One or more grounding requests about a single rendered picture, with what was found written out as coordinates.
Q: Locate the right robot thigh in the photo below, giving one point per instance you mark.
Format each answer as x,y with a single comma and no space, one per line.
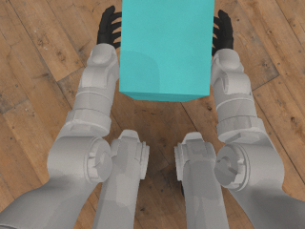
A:
205,208

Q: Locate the right robot shin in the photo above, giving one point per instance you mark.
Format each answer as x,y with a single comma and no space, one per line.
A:
209,147

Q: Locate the left robot upper arm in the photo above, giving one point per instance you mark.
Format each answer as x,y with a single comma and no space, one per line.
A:
76,164

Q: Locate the robot right forearm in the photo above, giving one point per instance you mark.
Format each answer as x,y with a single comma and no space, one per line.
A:
234,102

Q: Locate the right robot upper arm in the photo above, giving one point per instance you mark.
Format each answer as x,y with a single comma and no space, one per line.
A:
254,175

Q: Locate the carton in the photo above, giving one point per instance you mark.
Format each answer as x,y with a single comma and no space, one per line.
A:
166,49

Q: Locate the robot left forearm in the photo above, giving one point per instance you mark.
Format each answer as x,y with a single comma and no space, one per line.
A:
90,115

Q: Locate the right robot hand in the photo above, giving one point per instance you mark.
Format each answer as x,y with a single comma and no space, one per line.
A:
224,35

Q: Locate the left robot hand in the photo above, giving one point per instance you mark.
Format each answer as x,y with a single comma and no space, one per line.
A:
105,33

